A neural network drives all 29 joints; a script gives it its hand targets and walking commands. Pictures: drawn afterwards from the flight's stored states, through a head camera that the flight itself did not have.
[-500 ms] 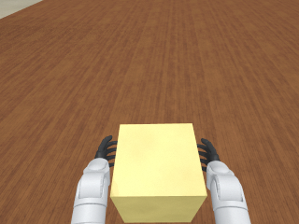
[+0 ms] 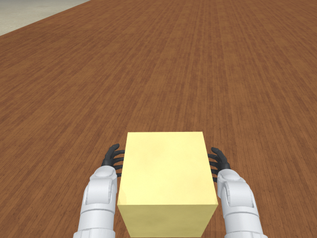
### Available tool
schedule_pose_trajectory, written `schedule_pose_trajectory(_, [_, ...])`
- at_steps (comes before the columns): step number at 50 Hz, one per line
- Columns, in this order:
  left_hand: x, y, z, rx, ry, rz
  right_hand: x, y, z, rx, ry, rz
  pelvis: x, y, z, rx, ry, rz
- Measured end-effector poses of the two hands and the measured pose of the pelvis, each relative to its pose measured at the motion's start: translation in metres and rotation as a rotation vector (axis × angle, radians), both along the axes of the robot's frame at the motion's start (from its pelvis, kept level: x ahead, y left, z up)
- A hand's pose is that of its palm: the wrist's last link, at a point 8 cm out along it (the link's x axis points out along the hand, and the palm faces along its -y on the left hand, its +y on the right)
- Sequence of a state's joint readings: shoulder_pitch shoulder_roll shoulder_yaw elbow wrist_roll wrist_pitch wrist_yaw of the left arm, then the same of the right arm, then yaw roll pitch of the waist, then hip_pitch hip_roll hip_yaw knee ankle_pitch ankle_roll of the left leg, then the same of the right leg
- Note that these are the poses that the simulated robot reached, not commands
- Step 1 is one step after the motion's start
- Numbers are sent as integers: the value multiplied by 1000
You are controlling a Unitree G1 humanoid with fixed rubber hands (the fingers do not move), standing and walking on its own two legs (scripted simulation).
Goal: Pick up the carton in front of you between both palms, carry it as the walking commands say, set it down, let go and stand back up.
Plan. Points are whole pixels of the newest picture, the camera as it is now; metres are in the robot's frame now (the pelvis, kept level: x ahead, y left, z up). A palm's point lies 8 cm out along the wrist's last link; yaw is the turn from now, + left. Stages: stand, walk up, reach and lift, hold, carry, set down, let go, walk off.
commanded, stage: hold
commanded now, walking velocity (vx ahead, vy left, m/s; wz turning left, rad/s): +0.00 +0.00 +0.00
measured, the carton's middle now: (165, 186) +0.29 +0.00 -0.04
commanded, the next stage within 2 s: set down in 0.36 s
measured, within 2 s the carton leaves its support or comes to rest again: neither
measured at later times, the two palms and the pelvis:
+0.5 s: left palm (114, 161) +0.31 +0.14 +0.05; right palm (226, 170) +0.29 -0.16 +0.05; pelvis +0.01 +0.00 +0.00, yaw -3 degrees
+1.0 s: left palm (127, 184) +0.35 +0.13 -0.13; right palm (213, 189) +0.34 -0.17 -0.14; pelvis +0.00 +0.00 -0.06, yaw -3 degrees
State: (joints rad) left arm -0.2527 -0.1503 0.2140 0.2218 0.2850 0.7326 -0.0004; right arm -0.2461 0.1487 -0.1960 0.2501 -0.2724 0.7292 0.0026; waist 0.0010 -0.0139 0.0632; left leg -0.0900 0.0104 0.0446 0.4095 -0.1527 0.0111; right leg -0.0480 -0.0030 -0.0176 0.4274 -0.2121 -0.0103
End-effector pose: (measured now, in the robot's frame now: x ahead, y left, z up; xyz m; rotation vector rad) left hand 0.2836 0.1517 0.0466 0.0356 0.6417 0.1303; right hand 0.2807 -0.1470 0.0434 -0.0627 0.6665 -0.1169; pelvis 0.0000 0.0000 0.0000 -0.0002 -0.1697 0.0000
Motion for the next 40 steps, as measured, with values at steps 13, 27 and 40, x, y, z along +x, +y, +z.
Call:
schedule_pose_trajectory(13, [5, -11, 6, -20, -16, -32, -6, -11, 6, 13, -17, -48, -5, -1, -3, 2, -16, -38])
schedule_pose_trajectory(27, [32, -11, 3, -24, 5, -29, 18, -10, 1, 23, 4, -61, 13, 4, -1, 3, 16, -48])
schedule_pose_trajectory(40, [65, -17, -80, -35, 46, -9, 52, -17, -82, 19, 47, -51, 12, 1, -17, 9, 248, -41])
